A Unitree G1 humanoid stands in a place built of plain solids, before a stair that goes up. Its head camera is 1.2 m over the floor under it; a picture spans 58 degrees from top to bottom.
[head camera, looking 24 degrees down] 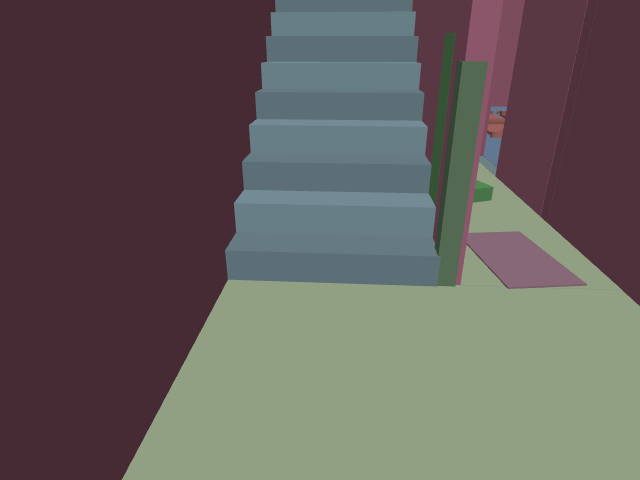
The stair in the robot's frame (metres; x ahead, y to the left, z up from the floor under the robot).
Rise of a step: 0.18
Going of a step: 0.26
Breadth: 1.17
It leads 4 degrees to the right of straight ahead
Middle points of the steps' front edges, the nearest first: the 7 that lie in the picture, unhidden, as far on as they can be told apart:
2.10 -0.06 0.18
2.36 -0.08 0.37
2.62 -0.10 0.55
2.88 -0.11 0.73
3.14 -0.13 0.91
3.40 -0.15 1.10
3.66 -0.16 1.28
